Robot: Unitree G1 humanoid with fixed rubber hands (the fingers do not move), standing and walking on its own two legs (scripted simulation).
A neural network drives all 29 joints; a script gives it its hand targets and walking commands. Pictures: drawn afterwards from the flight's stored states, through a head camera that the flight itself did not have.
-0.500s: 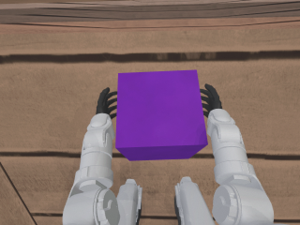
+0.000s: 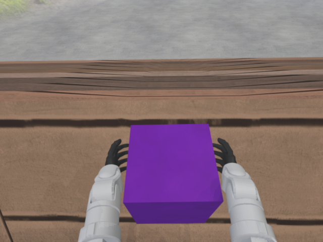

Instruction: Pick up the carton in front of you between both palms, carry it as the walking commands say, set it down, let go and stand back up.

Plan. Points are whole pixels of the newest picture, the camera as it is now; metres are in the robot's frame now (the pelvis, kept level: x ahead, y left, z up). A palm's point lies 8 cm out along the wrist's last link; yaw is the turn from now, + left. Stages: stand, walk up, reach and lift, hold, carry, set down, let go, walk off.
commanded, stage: reach and lift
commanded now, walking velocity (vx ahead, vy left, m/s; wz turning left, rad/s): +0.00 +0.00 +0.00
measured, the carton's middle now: (170, 177) +0.32 +0.00 -0.07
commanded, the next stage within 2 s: hold in 1.18 s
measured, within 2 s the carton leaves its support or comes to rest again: neither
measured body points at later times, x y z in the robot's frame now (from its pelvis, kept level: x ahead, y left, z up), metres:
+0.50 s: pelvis -0.01 +0.00 +0.02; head -0.02 +0.00 +0.47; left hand +0.31 +0.15 +0.04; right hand +0.31 -0.15 +0.04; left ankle +0.02 +0.13 -0.72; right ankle +0.03 -0.13 -0.72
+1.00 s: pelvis +0.01 +0.00 +0.03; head -0.01 +0.00 +0.48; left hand +0.32 +0.15 +0.05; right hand +0.31 -0.15 +0.05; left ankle +0.02 +0.13 -0.72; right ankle +0.03 -0.13 -0.72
